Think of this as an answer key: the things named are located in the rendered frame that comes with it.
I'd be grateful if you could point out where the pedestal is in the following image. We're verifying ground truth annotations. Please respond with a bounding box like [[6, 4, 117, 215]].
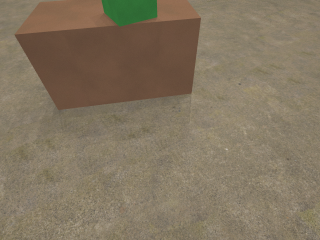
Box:
[[14, 0, 201, 110]]

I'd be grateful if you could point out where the carton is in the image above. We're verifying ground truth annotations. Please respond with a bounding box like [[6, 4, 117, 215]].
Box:
[[101, 0, 158, 27]]

